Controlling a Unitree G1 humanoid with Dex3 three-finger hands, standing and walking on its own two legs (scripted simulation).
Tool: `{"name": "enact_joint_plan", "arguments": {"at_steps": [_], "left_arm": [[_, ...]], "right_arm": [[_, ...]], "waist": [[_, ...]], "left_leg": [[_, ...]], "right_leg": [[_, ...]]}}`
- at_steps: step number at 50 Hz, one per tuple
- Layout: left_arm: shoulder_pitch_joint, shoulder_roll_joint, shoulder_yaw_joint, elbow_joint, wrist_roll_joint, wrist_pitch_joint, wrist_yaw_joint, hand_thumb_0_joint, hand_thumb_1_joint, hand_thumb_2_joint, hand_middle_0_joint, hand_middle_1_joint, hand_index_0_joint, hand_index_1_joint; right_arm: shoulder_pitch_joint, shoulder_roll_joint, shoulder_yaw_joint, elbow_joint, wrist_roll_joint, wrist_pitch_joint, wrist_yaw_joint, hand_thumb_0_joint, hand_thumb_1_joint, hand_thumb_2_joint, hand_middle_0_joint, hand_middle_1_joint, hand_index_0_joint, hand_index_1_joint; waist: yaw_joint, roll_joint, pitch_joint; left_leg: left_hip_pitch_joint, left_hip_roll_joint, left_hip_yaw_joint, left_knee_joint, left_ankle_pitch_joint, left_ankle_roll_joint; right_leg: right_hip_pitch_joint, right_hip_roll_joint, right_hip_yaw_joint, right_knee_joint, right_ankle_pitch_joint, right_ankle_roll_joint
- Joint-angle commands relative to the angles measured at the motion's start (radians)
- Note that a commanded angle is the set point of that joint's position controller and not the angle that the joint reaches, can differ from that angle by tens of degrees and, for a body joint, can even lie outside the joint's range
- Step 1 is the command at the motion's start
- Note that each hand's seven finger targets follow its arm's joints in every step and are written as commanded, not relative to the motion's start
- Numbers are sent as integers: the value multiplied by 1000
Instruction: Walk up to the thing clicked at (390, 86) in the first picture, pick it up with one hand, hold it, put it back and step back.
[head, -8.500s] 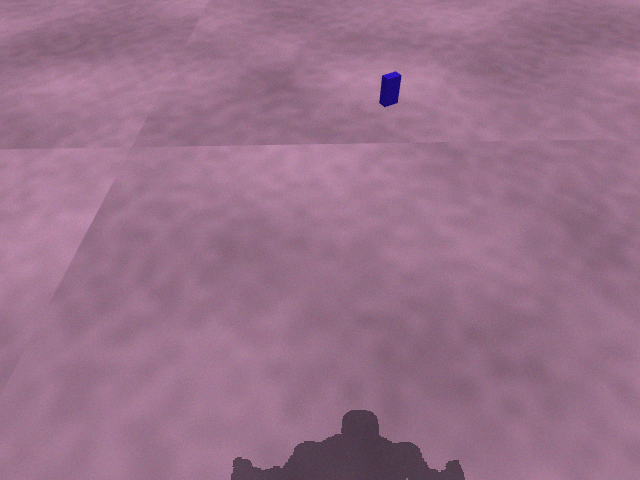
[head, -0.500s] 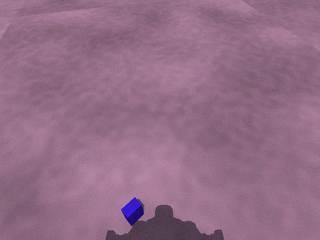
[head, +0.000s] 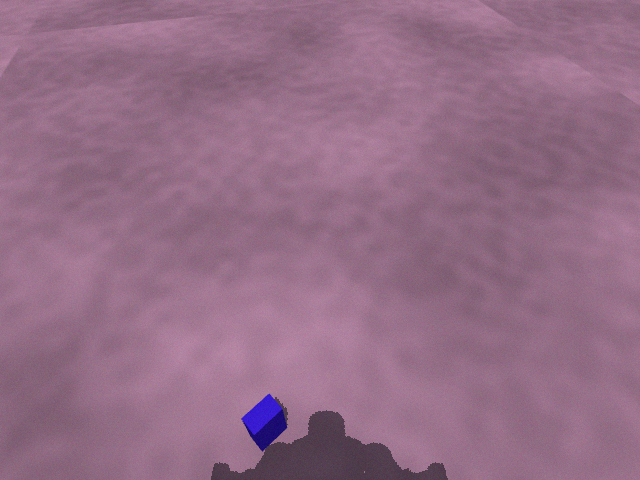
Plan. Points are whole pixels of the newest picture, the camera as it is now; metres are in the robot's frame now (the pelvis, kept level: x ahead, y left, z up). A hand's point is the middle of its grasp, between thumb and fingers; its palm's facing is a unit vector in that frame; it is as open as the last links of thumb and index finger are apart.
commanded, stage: stand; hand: left
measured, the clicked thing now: (265, 423) +0.39 +0.19 -0.70
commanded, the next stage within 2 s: go down in 0.14 s
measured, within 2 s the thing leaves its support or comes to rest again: neither
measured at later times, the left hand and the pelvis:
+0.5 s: hand out of the picture +0.16 +0.26 -0.17, palm faces +0.05 -0.94 -0.33, open 11.4 cm; pelvis -0.02 +0.00 -0.02, yaw +0 degrees
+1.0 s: hand out of the picture +0.14 +0.28 -0.20, palm faces +0.08 -0.94 -0.34, open 17.1 cm; pelvis -0.01 +0.01 -0.08, yaw +0 degrees
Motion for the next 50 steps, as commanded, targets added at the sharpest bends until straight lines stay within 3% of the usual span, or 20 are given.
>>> {"name": "enact_joint_plan", "arguments": {"at_steps": [1, 11, 12, 13, 14, 15, 16, 17, 21, 24, 26, 29, 32, 33, 34, 35, 38, 41, 49, 50], "left_arm": [[-33, 214, 38, -56, -1, -21, 12, 0, 900, 900, -200, -300, -200, -301], [-31, 214, 38, -58, -3, -22, 11, 0, 900, 900, -200, -300, -200, -301], [-31, 215, 38, -61, -1, -23, 12, 0, 820, 820, -120, -220, -120, -221], [-382, 56, 44, -411, -59, -118, 29, 0, 740, 740, -43, -140, -40, -141], [-497, 88, 56, -343, -60, -111, 36, 0, 660, 660, -28, -60, -22, -61], [-311, 177, 113, -185, -42, -79, 39, 0, 580, 580, -27, -89, -30, -84], [-261, 213, 140, -105, -25, -55, 30, 0, 500, 500, -22, -84, -27, -76], [-334, 258, 169, -130, -10, -52, 21, 0, 420, 420, -17, -86, -26, -75], [-110, 261, 258, -88, 55, -26, -17, 0, 162, 216, -35, -112, -45, -99], [-122, 203, 251, -130, 57, 4, -32, 0, 13, 235, -50, -173, -59, -160], [-110, 220, 281, -169, 54, 24, -39, 0, -128, 385, -137, -322, -142, -313], [-58, 235, 316, -245, 54, 27, -49, 0, -322, 178, -55, -136, -48, -145], [-90, 220, 305, -416, 46, 21, -63, 0, -428, 276, -86, -309, -88, -306], [-33, 220, 323, -401, 44, 32, -59, 0, -474, 238, -90, -298, -92, -293], [-80, 215, 303, -521, 42, 31, -62, 0, -509, 158, -87, -218, -83, -213], [-42, 226, 321, -525, 42, 39, -59, 0, -525, 78, -91, -138, -87, -139], [-18, 201, 302, -618, 32, 77, -60, 0, -566, 120, -107, -212, -108, -208], [59, 209, 325, -668, 27, 116, -55, 0, -611, 132, -111, -244, -115, -237], [154, 192, 328, -796, 13, 196, -68, 0, -595, 2, -107, -93, -109, -90], [152, 208, 351, -807, 9, 201, -71, 0, -589, 0, -107, -86, -110, -81]], "right_arm": [[-40, -213, -40, -60, 0, -26, -20, 0, -900, -900, 200, 300, 200, 300], [-42, -216, -42, -59, 1, -26, -18, 0, -900, -900, 200, 300, 200, 300], [-41, -215, -42, -64, 1, -27, -18, 0, -867, -892, 204, 298, 201, 298], [-23, -45, 5, -347, 71, -76, -39, 0, -947, -936, 198, 300, 199, 300], [29, -72, 0, -291, 70, -72, -49, 0, -1027, -940, 198, 300, 199, 300], [77, -110, -24, -295, 75, -60, -61, 0, -1036, -940, 198, 300, 199, 300], [93, -109, -33, -306, 69, -53, -63, 0, -1013, -932, 199, 300, 199, 300], [95, -106, -41, -337, 66, -57, -66, 0, -1023, -935, 199, 300, 199, 300], [142, -88, -85, -409, 26, -72, -50, 0, -984, -923, 199, 300, 199, 300], [131, -73, -89, -468, 29, -78, -44, 0, -965, -915, 199, 300, 200, 300], [108, -70, -86, -510, 32, -81, -38, 0, -1041, -944, 198, 300, 199, 300], [102, -69, -95, -564, 31, -94, -34, 0, -922, -905, 199, 300, 200, 300], [118, -60, -98, -588, 30, -112, -39, 0, -938, -905, 200, 300, 200, 300], [115, -66, -101, -609, 30, -117, -42, 0, -921, -900, 200, 300, 200, 300], [126, -57, -101, -612, 30, -122, -47, 0, -901, -897, 200, 300, 200, 300], [126, -60, -103, -627, 28, -127, -51, 0, -903, -898, 199, 300, 200, 300], [133, -54, -98, -629, 28, -137, -65, 0, -907, -897, 200, 300, 200, 300], [125, -57, -96, -649, 26, -151, -75, 0, -908, -896, 200, 300, 200, 300], [107, -40, -77, -693, 19, -173, -95, 0, -904, -896, 200, 300, 199, 300], [103, -41, -77, -693, 18, -179, -97, 0, -901, -895, 200, 300, 199, 300]], "waist": [[4, 4, -62], [6, -6, -52], [5, -5, -65], [-117, 23, 28], [-91, -17, -16], [-59, -38, -15], [-48, -55, -52], [-40, -58, -92], [37, 39, -261], [16, 32, -239], [11, 28, -233], [15, 28, -284], [-4, 77, -320], [-11, 45, -325], [-13, 59, -359], [-16, 59, -378], [-31, 62, -366], [-23, 67, -358], [-33, 95, -361], [-29, 94, -351]], "left_leg": [[1, 115, -90, -48, 147, 32], [8, 110, -92, -47, 121, 33], [13, 113, -91, -42, 136, 36], [-103, -25, 34, 23, -13, 24], [-91, -29, 29, 42, -31, 26], [-117, -25, 31, 55, -33, 26], [-156, -34, 29, 104, -17, 29], [-173, -32, 23, 135, -2, 31], [-254, -44, 23, 242, 64, 15], [-305, -39, 15, 280, 58, 14], [-358, -32, 6, 322, 26, 14], [-417, -24, -2, 398, 8, 16], [-443, -13, -12, 462, -13, 13], [-460, -9, -17, 474, -30, 17], [-454, -7, -16, 491, -19, 18], [-458, -6, -17, 507, 1, 17], [-483, 0, -24, 542, -3, 17], [-513, 6, -35, 555, -31, 13], [-568, 8, -46, 616, -33, 12], [-586, 8, -48, 623, -52, 14]], "right_leg": [[8, -97, 75, -35, 117, -47], [-8, -96, 76, -40, 98, -49], [-3, -97, 76, -36, 112, -48], [-251, 44, 9, 37, 50, -41], [-197, 42, -4, 48, 25, -38], [-191, 51, -14, 57, -2, -44], [-207, 49, -14, 81, 0, -45], [-222, 49, -14, 116, 13, -47], [-212, 42, -1, 245, 67, -57], [-270, 52, -3, 280, 51, -57], [-322, 56, -8, 316, 7, -59], [-382, 58, -10, 395, -20, -58], [-475, 58, -9, 471, -41, -58], [-486, 58, -12, 485, -54, -57], [-494, 57, -7, 499, -41, -56], [-492, 58, -9, 516, -20, -54], [-546, 55, -8, 546, -28, -52], [-576, 59, -16, 576, -65, -53], [-634, 57, -21, 636, -80, -54], [-654, 57, -20, 642, -94, -53]]}}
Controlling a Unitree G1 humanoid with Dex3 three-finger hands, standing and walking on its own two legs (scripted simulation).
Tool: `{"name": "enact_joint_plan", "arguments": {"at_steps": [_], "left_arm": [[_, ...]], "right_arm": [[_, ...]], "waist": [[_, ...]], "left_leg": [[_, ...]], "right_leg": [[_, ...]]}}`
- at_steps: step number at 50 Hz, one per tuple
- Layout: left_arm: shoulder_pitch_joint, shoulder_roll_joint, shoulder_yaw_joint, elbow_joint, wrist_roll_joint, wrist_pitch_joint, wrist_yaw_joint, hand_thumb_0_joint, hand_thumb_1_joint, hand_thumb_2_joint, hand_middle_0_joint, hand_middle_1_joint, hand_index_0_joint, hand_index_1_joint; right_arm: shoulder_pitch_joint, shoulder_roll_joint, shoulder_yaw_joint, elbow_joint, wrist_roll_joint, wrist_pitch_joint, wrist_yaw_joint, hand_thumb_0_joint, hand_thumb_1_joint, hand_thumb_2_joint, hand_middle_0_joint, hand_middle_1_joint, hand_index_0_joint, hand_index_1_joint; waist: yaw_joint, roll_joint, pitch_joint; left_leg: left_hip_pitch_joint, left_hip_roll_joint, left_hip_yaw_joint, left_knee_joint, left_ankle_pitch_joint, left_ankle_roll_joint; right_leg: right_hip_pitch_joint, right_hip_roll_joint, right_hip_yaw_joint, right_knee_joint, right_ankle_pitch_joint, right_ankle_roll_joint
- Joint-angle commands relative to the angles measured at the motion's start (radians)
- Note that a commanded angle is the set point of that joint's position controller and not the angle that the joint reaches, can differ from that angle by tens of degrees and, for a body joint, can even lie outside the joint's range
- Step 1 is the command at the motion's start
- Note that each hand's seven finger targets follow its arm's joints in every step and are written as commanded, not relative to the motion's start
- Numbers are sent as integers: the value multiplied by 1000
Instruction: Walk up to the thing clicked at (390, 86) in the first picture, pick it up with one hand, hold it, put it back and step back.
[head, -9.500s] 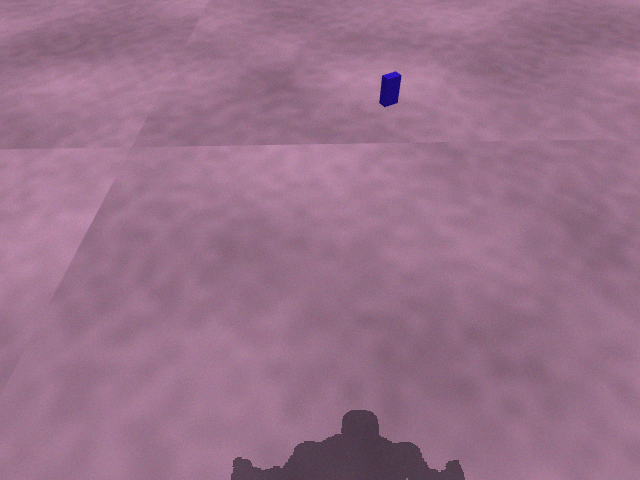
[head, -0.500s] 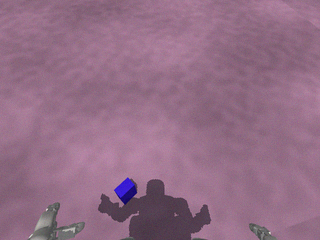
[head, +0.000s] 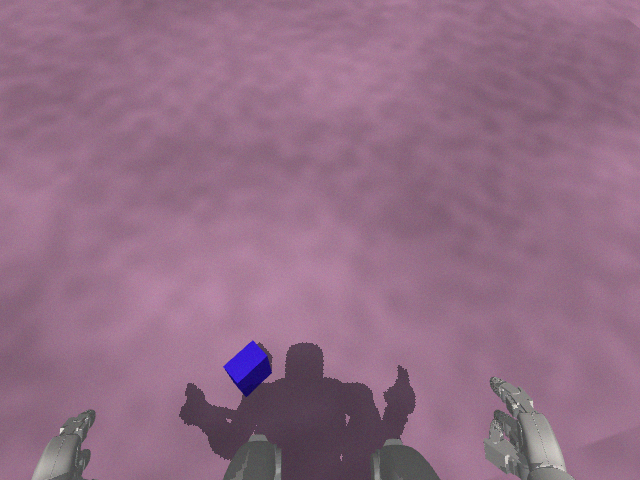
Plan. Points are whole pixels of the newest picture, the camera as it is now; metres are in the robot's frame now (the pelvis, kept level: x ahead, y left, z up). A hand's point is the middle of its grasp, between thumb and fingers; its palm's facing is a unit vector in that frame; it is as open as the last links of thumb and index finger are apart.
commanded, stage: go down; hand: left
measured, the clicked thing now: (249, 369) +0.40 +0.18 -0.61
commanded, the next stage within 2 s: none
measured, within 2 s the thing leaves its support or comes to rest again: neither
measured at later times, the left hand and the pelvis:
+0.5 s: hand (112, 420) +0.22 +0.32 -0.19, palm faces +0.15 -0.95 -0.27, open 17.5 cm; pelvis -0.03 -0.01 -0.11, yaw -1 degrees
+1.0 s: hand (110, 389) +0.28 +0.37 -0.25, palm faces +0.18 -0.96 -0.19, open 17.3 cm; pelvis -0.07 -0.01 -0.22, yaw -3 degrees
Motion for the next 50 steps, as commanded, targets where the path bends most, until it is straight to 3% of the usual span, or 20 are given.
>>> {"name": "enact_joint_plan", "arguments": {"at_steps": [1, 5, 8, 9, 10, 11, 13, 15, 18, 21, 25, 27, 28, 33, 35, 37, 38, 45, 46, 50], "left_arm": [[44, 212, 106, -159, -12, -5, 3, 0, -592, 38, -109, -135, -113, -128], [39, 196, 114, -173, -35, -38, -32, 0, -608, 0, -109, -76, -112, -72], [41, 264, 179, -172, -45, -88, -57, 0, -611, 0, -117, -73, -120, -68], [69, 237, 164, -156, -49, -105, -69, 0, -608, 0, -117, -74, -119, -70], [22, 272, 190, -167, -52, -125, -78, 0, -601, 0, -113, -70, -117, -65], [-19, 267, 183, -163, -58, -149, -89, 0, -611, 0, -116, -56, -117, -54], [-95, 285, 211, -117, -78, -205, -112, 0, -611, 0, -128, -54, -128, -52], [-168, 337, 254, -82, -91, -275, -139, 0, -611, 0, -122, -82, -123, -79], [-246, 350, 259, -29, -114, -369, -184, 0, -611, 16, -114, -119, -113, -117], [-295, 412, 308, 11, -127, -424, -230, 0, -611, 42, -105, -121, -99, -124], [-287, 483, 403, 117, -145, -458, -265, 0, -599, 71, -94, -120, -84, -128], [-317, 464, 392, 155, -154, -470, -291, 0, -590, 74, -89, -115, -79, -122], [-346, 531, 443, 126, -157, -481, -298, 0, -581, 77, -89, -113, -79, -121], [-464, 550, 461, 189, -176, -531, -348, 0, -570, 80, -81, -119, -76, -121], [-527, 593, 486, 198, -182, -556, -367, 0, -536, 83, -77, -115, -71, -118], [-568, 583, 470, 239, -184, -572, -392, 0, -519, 70, -77, -108, -74, -108], [-611, 634, 493, 225, -189, -582, -398, 0, -508, 68, -78, -105, -74, -105], [-693, 708, 526, 287, -191, -599, -448, 0, -531, 35, -78, -78, -76, -76], [-700, 718, 533, 273, -194, -598, -454, 0, -515, 36, -78, -76, -75, -75], [-725, 775, 558, 283, -196, -589, -463, 0, -532, 33, -76, -67, -71, -69]], "right_arm": [[16, -154, -61, -133, -3, -61, -28, 0, -916, -899, 199, 300, 199, 300], [7, -149, -59, -149, -8, -81, -28, 0, -915, -899, 199, 300, 199, 300], [4, -153, -63, -146, -12, -99, -25, 0, -930, -902, 199, 300, 199, 300], [6, -150, -63, -152, -12, -103, -22, 0, -937, -903, 199, 300, 199, 300], [4, -157, -66, -149, -13, -106, -22, 0, -940, -904, 199, 300, 199, 300], [2, -156, -64, -145, -14, -109, -21, 0, -945, -905, 199, 300, 199, 300], [-7, -171, -66, -135, -15, -122, -19, 0, -948, -905, 199, 300, 199, 300], [-4, -174, -62, -123, -15, -128, -18, 0, -956, -906, 199, 300, 199, 300], [-9, -193, -66, -120, -16, -132, -20, 0, -936, -902, 200, 300, 199, 300], [-7, -224, -74, -104, -16, -127, -21, 0, -923, -900, 200, 300, 200, 300], [-15, -232, -66, -83, -20, -110, -12, 0, -905, -897, 200, 300, 200, 300], [-9, -244, -70, -60, -21, -101, -6, 0, -900, -897, 200, 300, 199, 300], [-14, -252, -70, -62, -21, -98, -6, 0, -897, -896, 200, 300, 199, 300], [-20, -254, -61, -25, -25, -88, -1, 0, -893, -896, 200, 300, 200, 300], [-17, -259, -58, -16, -27, -83, 0, 0, -898, -898, 200, 300, 200, 300], [-10, -261, -57, -2, -30, -80, -3, 0, -896, -897, 200, 300, 200, 300], [-8, -267, -54, -1, -32, -82, -2, 0, -897, -897, 200, 300, 200, 300], [-2, -289, -39, 17, -35, -72, -6, 0, -905, -899, 200, 300, 200, 300], [6, -292, -37, 24, -37, -71, -5, 0, -906, -900, 200, 300, 200, 300], [-4, -298, -27, 17, -31, -66, -6, 0, -907, -901, 200, 300, 200, 300]], "waist": [[-1, 91, -203], [-5, 86, -220], [18, 103, -236], [15, 97, -250], [15, 94, -254], [2, 109, -249], [-6, 98, -264], [-1, 76, -308], [0, 76, -361], [18, 122, -450], [70, 106, -532], [62, 109, -531], [81, 123, -580], [50, 123, -545], [47, 116, -558], [27, 117, -553], [34, 119, -561], [35, 137, -591], [42, 160, -621], [52, 152, -598]], "left_leg": [[143, -21, -6, -131, 268, 13], [89, -23, -2, -72, 269, 15], [37, -27, -2, -28, 245, 17], [32, -28, -2, -12, 263, 16], [8, -27, -1, 5, 240, 19], [-14, -27, -1, 26, 218, 20], [-77, -26, -12, 80, 185, 22], [-150, -30, -9, 151, 148, 29], [-223, -31, -14, 209, 98, 28], [-220, -25, -38, 251, 104, 19], [-274, -30, -35, 325, 160, 23], [-291, -31, -44, 344, 160, 21], [-287, -29, -42, 373, 221, 24], [-380, -26, -45, 448, 160, 29], [-428, -25, -47, 468, 104, 31], [-460, -24, -45, 496, 54, 32], [-495, -25, -35, 514, 40, 32], [-544, -22, -43, 565, -28, 30], [-533, -22, -43, 577, 6, 27], [-588, -22, -44, 591, -46, 29]], "right_leg": [[59, 44, -19, -83, 216, -53], [2, 43, -17, -33, 216, -54], [-46, 40, -12, 16, 190, -55], [-52, 39, -13, 38, 206, -56], [-80, 39, -8, 53, 187, -56], [-115, 37, -3, 74, 173, -56], [-195, 38, -2, 136, 143, -55], [-244, 32, 8, 189, 117, -54], [-307, 25, 27, 247, 69, -56], [-388, 25, 21, 319, 61, -60], [-408, 27, 21, 378, 90, -64], [-456, 32, 5, 416, 85, -69], [-455, 31, 5, 442, 133, -69], [-564, 37, -1, 508, 79, -71], [-588, 37, 1, 527, 38, -70], [-617, 36, 10, 536, 2, -67], [-606, 35, 22, 535, -10, -65], [-682, 39, 3, 606, -62, -68], [-680, 37, 0, 627, -35, -70], [-715, 42, -12, 649, -74, -70]]}}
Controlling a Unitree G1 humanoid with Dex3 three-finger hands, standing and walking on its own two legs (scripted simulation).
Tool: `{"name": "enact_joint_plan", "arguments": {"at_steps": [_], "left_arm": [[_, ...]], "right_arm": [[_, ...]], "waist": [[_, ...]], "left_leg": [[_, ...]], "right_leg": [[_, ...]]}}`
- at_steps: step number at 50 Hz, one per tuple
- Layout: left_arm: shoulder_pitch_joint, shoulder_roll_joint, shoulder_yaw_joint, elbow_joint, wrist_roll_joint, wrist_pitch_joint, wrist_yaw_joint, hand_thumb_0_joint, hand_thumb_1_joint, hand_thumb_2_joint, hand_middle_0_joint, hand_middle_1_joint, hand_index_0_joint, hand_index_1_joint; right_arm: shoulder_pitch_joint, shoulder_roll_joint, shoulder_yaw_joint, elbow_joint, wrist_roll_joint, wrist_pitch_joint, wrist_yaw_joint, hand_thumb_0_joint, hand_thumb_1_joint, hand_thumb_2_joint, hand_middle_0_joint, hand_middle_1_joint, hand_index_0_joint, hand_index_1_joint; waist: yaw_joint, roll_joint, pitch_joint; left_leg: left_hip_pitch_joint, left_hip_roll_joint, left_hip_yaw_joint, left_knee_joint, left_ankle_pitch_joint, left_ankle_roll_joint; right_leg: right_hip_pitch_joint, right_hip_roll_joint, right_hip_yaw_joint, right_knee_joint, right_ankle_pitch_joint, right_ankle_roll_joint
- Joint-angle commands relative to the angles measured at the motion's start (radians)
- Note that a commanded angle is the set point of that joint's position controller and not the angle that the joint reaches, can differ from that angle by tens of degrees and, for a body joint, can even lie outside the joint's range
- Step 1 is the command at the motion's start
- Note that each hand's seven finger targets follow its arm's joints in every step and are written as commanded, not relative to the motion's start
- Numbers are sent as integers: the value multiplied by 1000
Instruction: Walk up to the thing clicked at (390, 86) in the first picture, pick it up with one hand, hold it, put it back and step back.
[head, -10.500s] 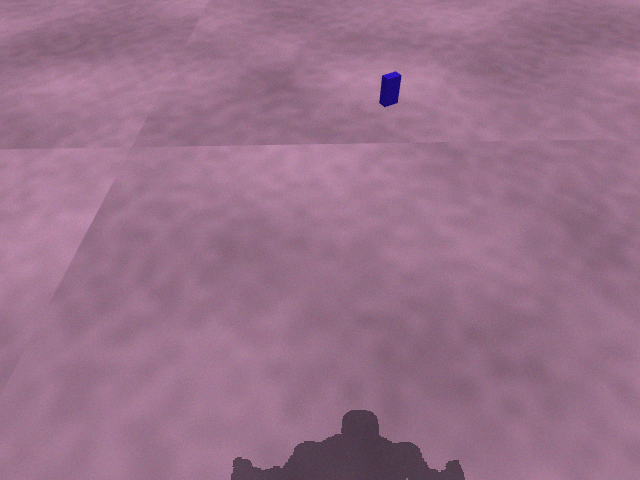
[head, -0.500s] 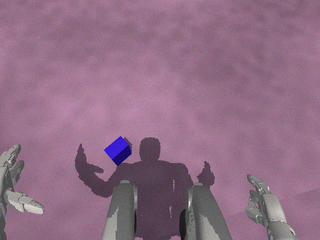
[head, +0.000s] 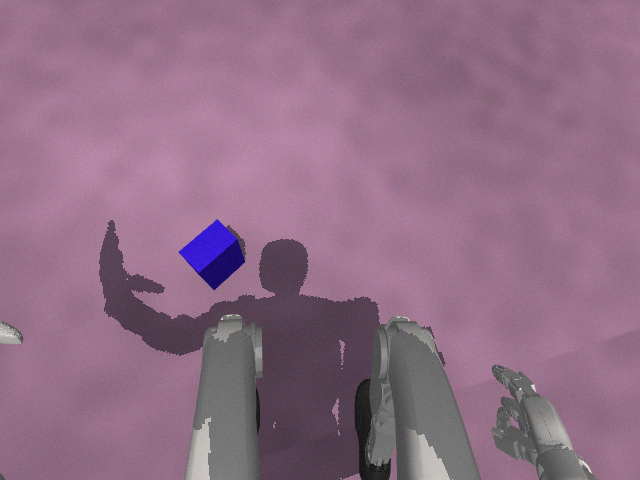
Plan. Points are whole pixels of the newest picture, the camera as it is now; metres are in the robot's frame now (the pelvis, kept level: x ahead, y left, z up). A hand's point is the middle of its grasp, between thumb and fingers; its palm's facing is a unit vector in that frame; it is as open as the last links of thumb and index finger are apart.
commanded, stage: go down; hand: left
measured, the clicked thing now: (215, 257) +0.46 +0.21 -0.40
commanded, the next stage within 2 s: approach in 1.52 s
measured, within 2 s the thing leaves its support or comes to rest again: neither
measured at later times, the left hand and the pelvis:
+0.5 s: hand out of the picture +0.35 +0.41 -0.06, palm faces +0.24 -0.96 -0.15, open 17.4 cm; pelvis -0.01 +0.00 -0.06, yaw -1 degrees
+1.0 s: hand out of the picture +0.36 +0.42 -0.07, palm faces +0.24 -0.96 -0.13, open 17.3 cm; pelvis -0.02 +0.00 -0.08, yaw -2 degrees
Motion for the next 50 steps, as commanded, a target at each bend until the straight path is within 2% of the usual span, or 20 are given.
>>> {"name": "enact_joint_plan", "arguments": {"at_steps": [1, 3, 8, 12, 15, 17, 18, 19, 21, 24, 27, 29, 32, 36, 38, 40, 42, 46, 48, 50], "left_arm": [[-140, 412, 95, -153, -40, -57, -9, 0, -524, 36, -74, -67, -69, -68], [-133, 427, 112, -153, -45, -53, -14, 0, -524, 29, -75, -63, -70, -64], [-193, 457, 125, -168, -55, -58, -34, 0, -561, 34, -71, -63, -65, -66], [-202, 442, 117, -121, -55, -55, -50, 0, -541, 46, -70, -71, -63, -74], [-254, 510, 143, -149, -51, -64, -55, 0, -551, 46, -69, -63, -60, -70], [-238, 503, 144, -133, -55, -62, -62, 0, -544, 57, -66, -69, -58, -74], [-247, 488, 127, -113, -55, -59, -66, 0, -533, 62, -66, -72, -57, -78], [-255, 519, 155, -133, -58, -61, -68, 0, -524, 65, -63, -66, -53, -74], [-264, 561, 169, -137, -56, -60, -71, 0, -525, 61, -64, -66, -53, -74], [-278, 537, 156, -123, -59, -53, -79, 0, -519, 73, -59, -63, -46, -73], [-304, 570, 161, -140, -51, -56, -82, 0, -515, 75, -59, -67, -47, -76], [-289, 540, 154, -109, -56, -53, -87, 0, -518, 83, -56, -72, -44, -81], [-287, 567, 170, -113, -64, -50, -93, 0, -522, 74, -59, -65, -46, -76], [-319, 567, 163, -122, -64, -51, -101, 0, -514, 80, -58, -71, -47, -79], [-305, 589, 186, -111, -61, -51, -96, 0, -531, 81, -59, -75, -46, -86], [-329, 563, 158, -114, -62, -51, -104, 0, -517, 87, -58, -79, -46, -90], [-322, 600, 186, -126, -64, -54, -104, 0, -523, 85, -59, -78, -48, -88], [-330, 576, 174, -89, -70, -53, -113, 0, -527, 85, -62, -78, -50, -89], [-349, 607, 188, -107, -68, -58, -113, 0, -537, 88, -59, -74, -45, -88], [-347, 626, 197, -94, -62, -60, -112, 0, -541, 83, -61, -77, -48, -89]], "right_arm": [[80, -210, -70, -84, 10, -33, -23, 0, -909, -901, 200, 300, 200, 300], [85, -218, -71, -79, 10, -34, -21, 0, -909, -901, 200, 300, 200, 300], [95, -226, -64, -77, 10, -35, -21, 0, -917, -904, 200, 300, 200, 300], [106, -233, -62, -65, 8, -38, -19, 0, -916, -904, 200, 300, 200, 300], [103, -239, -58, -67, 2, -38, -19, 0, -916, -905, 200, 300, 200, 300], [99, -240, -54, -70, 3, -36, -18, 0, -915, -905, 200, 300, 200, 300], [107, -236, -53, -61, 2, -37, -16, 0, -915, -905, 200, 300, 200, 300], [110, -239, -52, -64, 1, -37, -16, 0, -912, -904, 200, 300, 200, 300], [108, -245, -49, -64, -1, -36, -16, 0, -914, -905, 200, 300, 200, 300], [106, -244, -47, -60, -2, -35, -14, 0, -912, -905, 199, 300, 200, 300], [97, -253, -48, -67, 0, -36, -13, 0, -912, -905, 200, 300, 200, 300], [107, -252, -48, -58, 1, -35, -10, 0, -912, -905, 199, 300, 200, 300], [107, -251, -42, -64, -1, -35, -10, 0, -911, -905, 199, 300, 199, 300], [116, -257, -43, -56, 0, -33, -6, 0, -910, -904, 200, 300, 200, 300], [115, -259, -41, -60, 2, -30, -5, 0, -914, -906, 199, 300, 199, 300], [122, -257, -41, -50, -1, -29, -3, 0, -914, -906, 199, 300, 200, 300], [117, -260, -38, -56, -1, -28, -3, 0, -910, -905, 199, 300, 200, 300], [120, -258, -35, -48, -3, -26, 0, 0, -911, -905, 199, 300, 200, 300], [131, -258, -32, -42, -6, -25, 1, 0, -910, -906, 199, 300, 199, 300], [116, -261, -32, -56, -6, -24, 2, 0, -909, -905, 199, 300, 199, 300]], "waist": [[48, 177, -521], [58, 190, -533], [46, 213, -558], [31, 207, -520], [39, 229, -555], [39, 211, -535], [25, 200, -522], [39, 207, -558], [47, 215, -567], [38, 205, -556], [38, 253, -536], [28, 219, -526], [34, 220, -556], [21, 237, -544], [36, 227, -552], [17, 244, -537], [31, 251, -558], [15, 224, -524], [21, 227, -553], [28, 224, -534]], "left_leg": [[381, -16, 32, -260, 83, 50], [388, -13, 29, -247, 90, 48], [375, -16, 30, -197, 134, 49], [360, -12, 18, -181, 112, 49], [340, -13, 24, -160, 89, 49], [315, -14, 29, -153, 82, 52], [295, -15, 30, -145, 73, 52], [303, -17, 36, -133, 97, 53], [300, -16, 42, -118, 113, 52], [281, -18, 50, -91, 131, 55], [287, -13, 25, -118, 63, 51], [273, -12, 20, -108, 40, 53], [261, -20, 44, -74, 100, 55], [263, -18, 31, -68, 98, 53], [262, -18, 26, -67, 99, 52], [255, -19, 31, -56, 89, 52], [259, -19, 31, -53, 116, 50], [224, -20, 37, -35, 88, 55], [215, -23, 50, -14, 122, 57], [209, -20, 43, -25, 88, 57]], "right_leg": [[226, 34, -12, -190, 87, -55], [205, 35, -19, -165, 98, -56], [168, 34, -26, -121, 131, -59], [117, 35, -37, -94, 118, -59], [121, 35, -36, -73, 103, -57], [119, 36, -39, -71, 96, -56], [112, 36, -39, -70, 85, -55], [127, 36, -38, -64, 103, -56], [133, 37, -36, -54, 111, -55], [110, 39, -36, -43, 124, -57], [58, 39, -48, -17, 81, -60], [47, 40, -55, -13, 64, -56], [79, 39, -45, -14, 102, -56], [43, 37, -52, 9, 102, -58], [39, 38, -55, 20, 104, -59], [22, 37, -53, 23, 94, -59], [35, 36, -52, 33, 113, -59], [22, 38, -54, 32, 91, -56], [47, 38, -48, 36, 114, -57], [24, 41, -53, 40, 85, -57]]}}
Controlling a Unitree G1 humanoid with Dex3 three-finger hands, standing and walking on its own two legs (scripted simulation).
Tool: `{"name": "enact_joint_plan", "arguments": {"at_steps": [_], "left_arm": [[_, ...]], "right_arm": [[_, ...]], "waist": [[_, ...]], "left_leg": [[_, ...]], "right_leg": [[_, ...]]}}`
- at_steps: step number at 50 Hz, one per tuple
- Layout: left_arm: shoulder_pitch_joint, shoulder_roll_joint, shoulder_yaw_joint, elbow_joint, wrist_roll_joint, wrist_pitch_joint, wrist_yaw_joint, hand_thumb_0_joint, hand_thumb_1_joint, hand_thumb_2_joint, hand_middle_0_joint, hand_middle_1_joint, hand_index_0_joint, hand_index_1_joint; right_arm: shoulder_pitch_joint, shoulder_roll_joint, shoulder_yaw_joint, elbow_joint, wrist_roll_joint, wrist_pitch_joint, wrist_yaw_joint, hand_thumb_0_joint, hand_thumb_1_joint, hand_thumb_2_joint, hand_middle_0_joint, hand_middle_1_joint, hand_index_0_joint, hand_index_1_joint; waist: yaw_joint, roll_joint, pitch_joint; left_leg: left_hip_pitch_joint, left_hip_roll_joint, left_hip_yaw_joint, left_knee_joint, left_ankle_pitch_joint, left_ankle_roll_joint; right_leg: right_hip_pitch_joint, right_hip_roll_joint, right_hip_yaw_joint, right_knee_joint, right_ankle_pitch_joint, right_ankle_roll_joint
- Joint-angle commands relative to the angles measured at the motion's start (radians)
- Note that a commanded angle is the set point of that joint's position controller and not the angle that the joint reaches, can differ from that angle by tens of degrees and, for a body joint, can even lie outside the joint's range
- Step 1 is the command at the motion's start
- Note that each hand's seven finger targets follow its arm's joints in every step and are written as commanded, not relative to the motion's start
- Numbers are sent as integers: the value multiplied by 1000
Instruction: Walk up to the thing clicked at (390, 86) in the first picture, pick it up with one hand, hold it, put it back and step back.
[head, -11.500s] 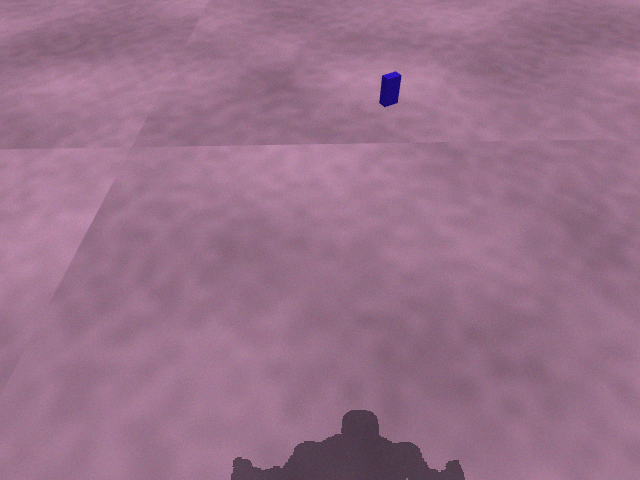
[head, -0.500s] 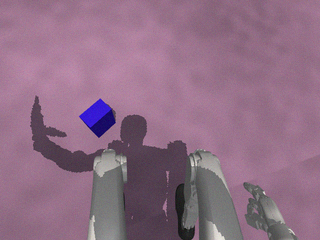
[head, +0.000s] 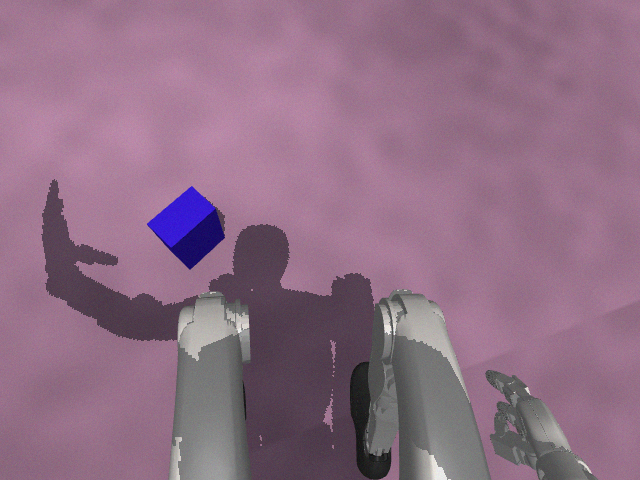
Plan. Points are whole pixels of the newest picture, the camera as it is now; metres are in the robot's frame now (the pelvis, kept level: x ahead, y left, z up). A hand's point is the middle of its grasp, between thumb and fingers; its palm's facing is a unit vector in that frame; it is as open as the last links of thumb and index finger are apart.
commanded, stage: go down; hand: left
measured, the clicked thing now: (190, 231) +0.47 +0.22 -0.31
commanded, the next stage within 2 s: approach in 0.52 s
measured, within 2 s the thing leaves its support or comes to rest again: neither
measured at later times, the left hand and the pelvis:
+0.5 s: hand out of the picture +0.37 +0.43 +0.00, palm faces +0.27 -0.96 -0.11, open 17.4 cm; pelvis +0.00 +0.00 -0.02, yaw +0 degrees
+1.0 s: hand (7, 232) +0.39 +0.39 -0.10, palm faces +0.24 -0.97 +0.01, open 17.4 cm; pelvis +0.00 +0.00 -0.06, yaw -3 degrees
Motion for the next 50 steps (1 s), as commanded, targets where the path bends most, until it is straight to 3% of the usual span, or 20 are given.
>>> {"name": "enact_joint_plan", "arguments": {"at_steps": [1, 6, 10, 14, 15, 18, 19, 21, 26, 30, 31, 32, 34, 37, 39, 40, 41, 44, 49, 50], "left_arm": [[-154, 438, 75, -166, -35, -65, -1, 0, -547, 83, -64, -79, -50, -92], [-181, 451, 74, -163, -35, -72, -10, 0, -543, 88, -63, -88, -52, -97], [-182, 487, 100, -179, -43, -78, -16, 0, -556, 72, -69, -83, -57, -94], [-179, 442, 80, -154, -49, -78, -26, 0, -549, 86, -67, -89, -54, -100], [-181, 482, 101, -178, -48, -81, -24, 0, -552, 80, -69, -87, -56, -98], [-171, 443, 79, -187, -49, -82, -30, 0, -547, 83, -71, -93, -58, -103], [-182, 474, 102, -216, -50, -83, -27, 0, -537, 82, -68, -93, -57, -102], [-185, 449, 90, -196, -53, -81, -26, 0, -555, 83, -68, -94, -56, -104], [-204, 454, 91, -193, -54, -85, -25, 0, -554, 82, -67, -86, -55, -96], [-181, 466, 107, -198, -58, -86, -24, 0, -568, 73, -70, -85, -59, -95], [-198, 458, 91, -200, -60, -83, -26, 0, -564, 141, -96, -141, -57, -175], [-188, 433, 86, -188, -65, -83, -31, 0, -564, 61, -99, -93, -66, -122], [-193, 413, 79, -167, -76, -91, -35, 0, -575, 58, -100, -103, -70, -130], [-183, 345, 65, -85, -102, -129, -44, 0, -611, 46, -100, -93, -71, -121], [-196, 263, 17, -24, -125, -171, -59, 0, -584, 61, -93, -97, -64, -124], [-207, 305, 52, -42, -130, -198, -56, 0, -554, 67, -93, -99, -64, -125], [-226, 327, 60, -41, -134, -223, -55, 0, -547, 59, -92, -93, -65, -117], [-219, 280, 28, 38, -147, -286, -65, 0, -540, 65, -90, -97, -65, -121], [-205, 327, 42, 87, -140, -380, -49, 0, -516, 68, -86, -91, -59, -115], [-238, 354, 41, 45, -133, -402, -44, 0, -523, 67, -87, -81, -57, -109]], "right_arm": [[118, -228, -85, -52, 2, -26, -19, 0, -911, -905, 199, 300, 199, 300], [107, -238, -85, -59, 5, -26, -19, 0, -909, -904, 199, 300, 200, 300], [106, -240, -79, -65, 3, -25, -17, 0, -914, -905, 199, 300, 199, 300], [116, -237, -77, -51, 1, -26, -17, 0, -911, -905, 199, 300, 199, 300], [109, -245, -81, -59, 1, -26, -16, 0, -908, -905, 199, 300, 199, 300], [115, -247, -85, -49, 3, -24, -14, 0, -910, -905, 199, 300, 200, 300], [111, -251, -88, -59, 2, -25, -14, 0, -906, -904, 199, 300, 199, 300], [114, -246, -83, -53, 4, -23, -16, 0, -911, -905, 199, 300, 199, 300], [107, -246, -80, -49, 2, -19, -14, 0, -907, -905, 199, 300, 199, 300], [95, -248, -81, -66, 3, -20, -12, 0, -910, -905, 199, 300, 199, 300], [97, -248, -80, -63, 4, -20, -12, 0, -925, -908, 200, 301, 200, 301], [105, -247, -81, -55, 5, -20, -12, 0, -903, -903, 198, 301, 199, 301], [100, -241, -75, -54, 4, -20, -11, 0, -907, -904, 198, 301, 199, 301], [77, -236, -64, -55, -2, -30, -8, 0, -912, -905, 198, 301, 199, 301], [84, -229, -49, -30, -11, -36, -2, 0, -908, -904, 198, 301, 199, 301], [77, -235, -49, -40, -17, -40, 0, 0, -903, -903, 199, 301, 199, 301], [69, -239, -40, -43, -22, -43, 2, 0, -903, -903, 199, 301, 199, 301], [45, -250, -23, -41, -40, -44, 10, 0, -899, -901, 199, 301, 199, 301], [-5, -270, 16, -48, -78, -30, 25, 0, -905, -903, 199, 301, 199, 301], [-15, -272, 25, -52, -88, -25, 27, 0, -904, -903, 199, 301, 199, 301]], "waist": [[55, 237, -580], [43, 248, -542], [54, 257, -592], [36, 242, -581], [55, 251, -598], [51, 281, -587], [57, 290, -618], [45, 288, -592], [39, 274, -561], [54, 284, -580], [44, 275, -574], [39, 268, -578], [28, 236, -548], [3, 171, -471], [-30, 134, -429], [-15, 126, -447], [-16, 143, -453], [-28, 141, -442], [-11, 187, -460], [-13, 215, -471]], "left_leg": [[458, -5, 82, -284, 103, 53], [446, -3, 62, -290, 42, 53], [447, -6, 75, -268, 89, 52], [437, -8, 76, -245, 134, 53], [450, -7, 78, -247, 130, 53], [475, -3, 61, -264, 121, 46], [495, -2, 61, -259, 130, 45], [481, -4, 60, -259, 125, 46], [454, -4, 58, -248, 99, 49], [451, -5, 66, -253, 85, 50], [444, -4, 64, -253, 65, 51], [455, -5, 61, -249, 92, 49], [409, -7, 68, -224, 94, 53], [334, -8, 70, -181, 76, 61], [285, -6, 67, -146, 65, 63], [281, -6, 71, -133, 76, 62], [277, -6, 73, -118, 85, 60], [277, -1, 66, -84, 65, 53], [275, 7, 57, -31, 79, 41], [280, 10, 55, -21, 82, 38]], "right_leg": [[262, 34, -49, -210, 100, -69], [207, 34, -59, -193, 59, -68], [237, 34, -56, -180, 90, -69], [232, 34, -57, -171, 125, -70], [231, 34, -53, -172, 120, -70], [195, 32, -63, -149, 118, -73], [197, 32, -61, -150, 127, -72], [195, 31, -64, -146, 124, -72], [174, 31, -62, -145, 105, -70], [191, 33, -63, -145, 94, -69], [193, 33, -63, -149, 79, -68], [181, 33, -65, -143, 100, -69], [180, 35, -61, -148, 96, -67], [156, 41, -68, -139, 82, -64], [154, 45, -76, -126, 73, -61], [164, 48, -76, -121, 80, -60], [171, 48, -76, -108, 88, -60], [145, 56, -89, -80, 74, -60], [150, 65, -109, -12, 86, -62], [155, 67, -113, -1, 91, -63]]}}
